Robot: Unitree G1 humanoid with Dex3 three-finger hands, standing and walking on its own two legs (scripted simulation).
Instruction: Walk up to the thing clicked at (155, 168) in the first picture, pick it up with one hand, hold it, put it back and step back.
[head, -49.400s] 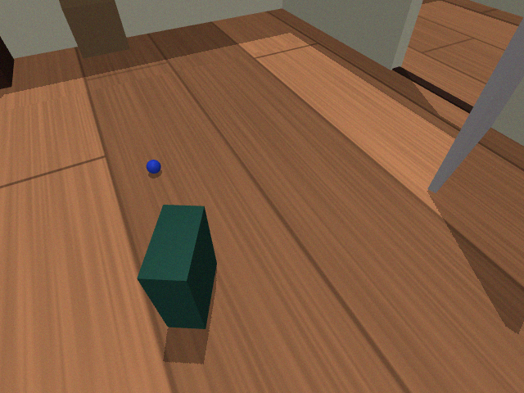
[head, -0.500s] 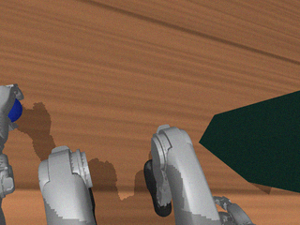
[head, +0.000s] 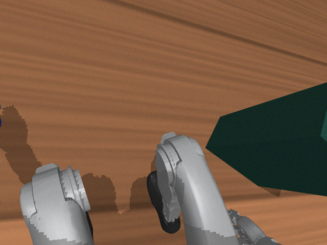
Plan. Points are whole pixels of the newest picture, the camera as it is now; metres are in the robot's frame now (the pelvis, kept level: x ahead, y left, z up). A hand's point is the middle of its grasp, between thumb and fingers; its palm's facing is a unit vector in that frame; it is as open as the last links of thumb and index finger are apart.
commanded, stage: rest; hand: left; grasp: from above
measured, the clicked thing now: out of the picture +0.44 +0.33 -0.23
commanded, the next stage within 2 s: open in 0.82 s
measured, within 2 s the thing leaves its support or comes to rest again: neither
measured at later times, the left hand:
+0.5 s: hand out of the picture +0.43 +0.32 -0.24, palm faces -0.43 -0.15 -0.89, open 9.6 cm
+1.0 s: hand out of the picture +0.43 +0.33 -0.24, palm faces -0.44 -0.15 -0.89, open 9.6 cm
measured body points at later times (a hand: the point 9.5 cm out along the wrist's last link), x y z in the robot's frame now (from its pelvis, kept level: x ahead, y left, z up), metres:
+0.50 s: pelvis +0.00 +0.01 +0.00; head +0.26 +0.12 +0.34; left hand +0.45 +0.33 -0.19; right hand +0.05 -0.26 -0.07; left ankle +0.06 +0.13 -0.26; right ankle +0.10 -0.13 -0.26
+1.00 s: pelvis -0.01 +0.01 +0.00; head +0.26 +0.13 +0.34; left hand +0.45 +0.33 -0.19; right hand +0.04 -0.25 -0.06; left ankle +0.06 +0.13 -0.26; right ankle +0.10 -0.12 -0.26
